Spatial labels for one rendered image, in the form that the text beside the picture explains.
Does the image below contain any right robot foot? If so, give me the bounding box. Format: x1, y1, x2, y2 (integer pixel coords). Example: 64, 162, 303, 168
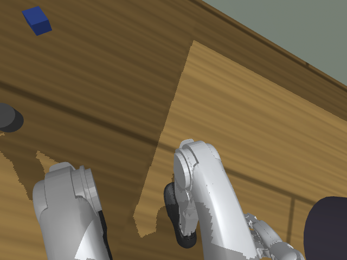
164, 182, 197, 249

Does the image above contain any left robot foot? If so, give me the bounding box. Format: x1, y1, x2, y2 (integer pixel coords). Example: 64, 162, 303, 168
98, 210, 113, 260

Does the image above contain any right robot hand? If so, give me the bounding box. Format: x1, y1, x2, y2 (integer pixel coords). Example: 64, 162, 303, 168
244, 213, 283, 259

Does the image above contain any right robot arm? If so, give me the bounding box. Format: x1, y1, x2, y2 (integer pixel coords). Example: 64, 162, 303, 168
269, 242, 305, 260

